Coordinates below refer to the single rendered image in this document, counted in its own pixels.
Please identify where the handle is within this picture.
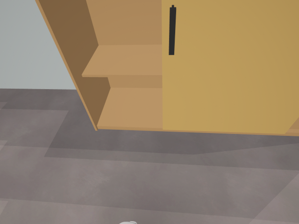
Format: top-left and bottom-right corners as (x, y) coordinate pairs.
(169, 5), (176, 55)

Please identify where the wardrobe door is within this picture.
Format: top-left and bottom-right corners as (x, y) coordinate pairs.
(162, 0), (299, 134)
(290, 117), (299, 129)

